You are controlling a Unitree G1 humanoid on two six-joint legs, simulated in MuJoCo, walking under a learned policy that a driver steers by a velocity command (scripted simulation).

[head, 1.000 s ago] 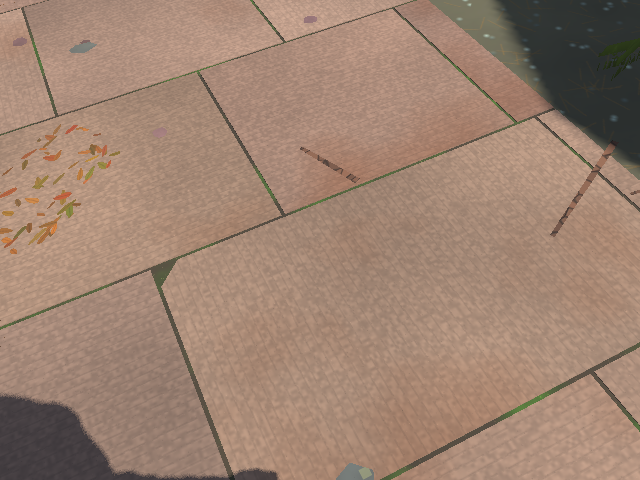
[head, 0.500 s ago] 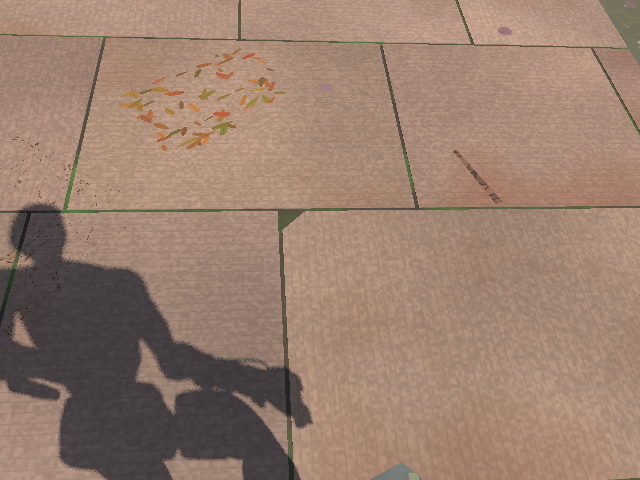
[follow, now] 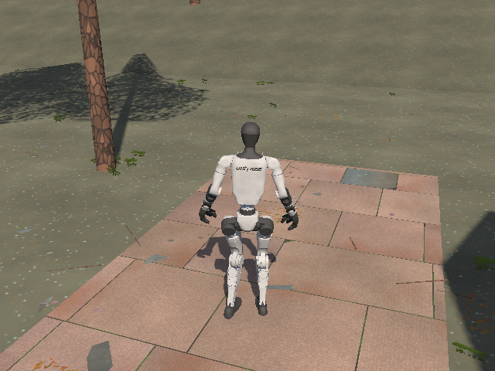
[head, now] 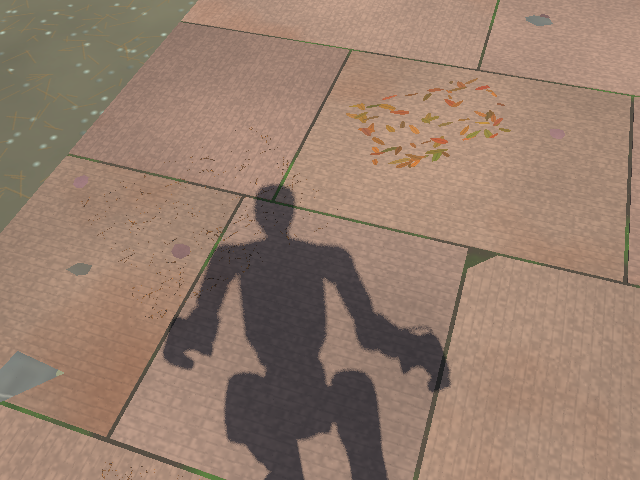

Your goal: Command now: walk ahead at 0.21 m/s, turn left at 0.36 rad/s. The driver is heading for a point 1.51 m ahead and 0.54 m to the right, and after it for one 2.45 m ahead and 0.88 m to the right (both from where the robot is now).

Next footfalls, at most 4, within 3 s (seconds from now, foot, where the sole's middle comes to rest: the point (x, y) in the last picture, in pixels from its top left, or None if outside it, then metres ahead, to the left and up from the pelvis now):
0.38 left None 0.19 0.15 -0.77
0.86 right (396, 428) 0.56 -0.10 -0.77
1.28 left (429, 255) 1.01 -0.23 -0.77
1.66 right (552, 238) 1.05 -0.55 -0.77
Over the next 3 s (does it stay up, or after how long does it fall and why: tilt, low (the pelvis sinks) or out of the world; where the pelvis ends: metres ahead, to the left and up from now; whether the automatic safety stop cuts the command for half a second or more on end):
stays up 1.23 -0.34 -0.01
